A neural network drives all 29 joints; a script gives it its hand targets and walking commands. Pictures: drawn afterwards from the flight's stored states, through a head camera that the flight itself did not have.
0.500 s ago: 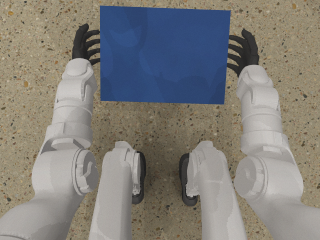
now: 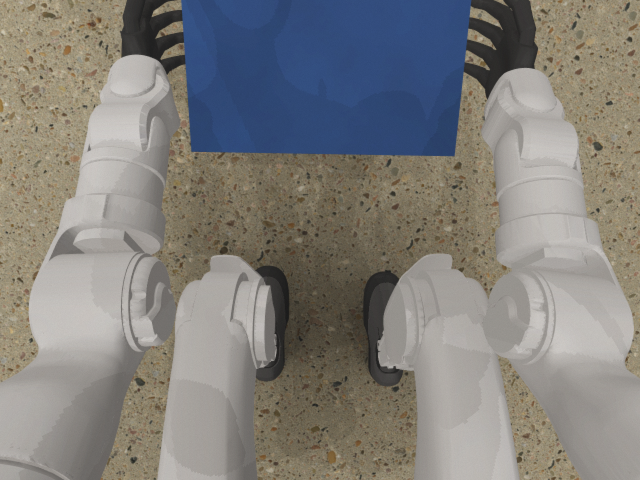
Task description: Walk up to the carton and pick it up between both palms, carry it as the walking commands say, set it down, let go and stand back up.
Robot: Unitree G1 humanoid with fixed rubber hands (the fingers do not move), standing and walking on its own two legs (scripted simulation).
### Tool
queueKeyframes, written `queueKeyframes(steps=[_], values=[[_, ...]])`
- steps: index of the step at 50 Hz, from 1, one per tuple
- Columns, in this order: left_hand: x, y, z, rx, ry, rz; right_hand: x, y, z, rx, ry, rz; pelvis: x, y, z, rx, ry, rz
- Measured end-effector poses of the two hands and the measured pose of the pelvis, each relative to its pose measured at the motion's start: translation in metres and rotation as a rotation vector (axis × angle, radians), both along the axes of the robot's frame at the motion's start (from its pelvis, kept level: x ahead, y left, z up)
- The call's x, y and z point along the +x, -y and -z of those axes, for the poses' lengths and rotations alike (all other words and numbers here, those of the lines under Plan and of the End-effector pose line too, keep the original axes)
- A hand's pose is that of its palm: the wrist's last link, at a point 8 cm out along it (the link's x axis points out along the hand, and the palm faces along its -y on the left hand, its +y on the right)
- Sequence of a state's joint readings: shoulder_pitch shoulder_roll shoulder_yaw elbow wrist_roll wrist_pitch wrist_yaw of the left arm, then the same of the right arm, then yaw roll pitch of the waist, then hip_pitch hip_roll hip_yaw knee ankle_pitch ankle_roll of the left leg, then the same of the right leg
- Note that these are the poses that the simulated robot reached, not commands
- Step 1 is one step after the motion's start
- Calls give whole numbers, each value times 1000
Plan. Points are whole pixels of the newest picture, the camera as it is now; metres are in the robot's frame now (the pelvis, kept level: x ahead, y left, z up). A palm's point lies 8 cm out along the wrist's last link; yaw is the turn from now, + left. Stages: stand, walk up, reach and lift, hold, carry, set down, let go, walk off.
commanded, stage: set down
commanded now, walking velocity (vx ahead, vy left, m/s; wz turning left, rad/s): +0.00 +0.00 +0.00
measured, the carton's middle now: (323, 65) +0.55 +0.02 -0.22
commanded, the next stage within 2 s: none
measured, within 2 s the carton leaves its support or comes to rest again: rests again in 1.66 s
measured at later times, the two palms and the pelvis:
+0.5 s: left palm (176, 72) +0.53 +0.19 -0.21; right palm (480, 82) +0.53 -0.18 -0.20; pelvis -0.01 +0.00 -0.04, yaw +1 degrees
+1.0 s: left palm (179, 74) +0.53 +0.19 -0.21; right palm (479, 86) +0.53 -0.18 -0.21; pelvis -0.01 -0.01 -0.06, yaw +0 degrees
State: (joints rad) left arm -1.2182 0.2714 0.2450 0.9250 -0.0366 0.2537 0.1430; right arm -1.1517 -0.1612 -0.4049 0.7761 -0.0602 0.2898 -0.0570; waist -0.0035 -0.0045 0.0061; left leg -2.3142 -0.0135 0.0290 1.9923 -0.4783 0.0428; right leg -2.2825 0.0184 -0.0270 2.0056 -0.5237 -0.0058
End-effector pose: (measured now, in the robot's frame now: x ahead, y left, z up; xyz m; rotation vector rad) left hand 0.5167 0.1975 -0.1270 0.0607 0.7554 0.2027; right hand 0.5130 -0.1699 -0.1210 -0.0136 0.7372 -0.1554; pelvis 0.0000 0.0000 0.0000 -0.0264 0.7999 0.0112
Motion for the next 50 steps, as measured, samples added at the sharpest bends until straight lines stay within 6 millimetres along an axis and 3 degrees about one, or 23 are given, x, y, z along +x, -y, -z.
queueKeyframes(steps=[18,23,34,50], values=[[14,2,66,-6,-35,44,8,5,67,-3,-32,-16,-2,0,35,1,102,-8],[16,2,77,9,-30,48,13,5,77,-12,-31,-30,-5,2,39,6,162,-6],[18,8,85,6,-20,60,14,11,88,-24,-32,-29,-16,7,46,14,285,1],[16,5,87,-8,-35,69,14,11,92,3,-40,-31,-15,8,55,15,226,12]])
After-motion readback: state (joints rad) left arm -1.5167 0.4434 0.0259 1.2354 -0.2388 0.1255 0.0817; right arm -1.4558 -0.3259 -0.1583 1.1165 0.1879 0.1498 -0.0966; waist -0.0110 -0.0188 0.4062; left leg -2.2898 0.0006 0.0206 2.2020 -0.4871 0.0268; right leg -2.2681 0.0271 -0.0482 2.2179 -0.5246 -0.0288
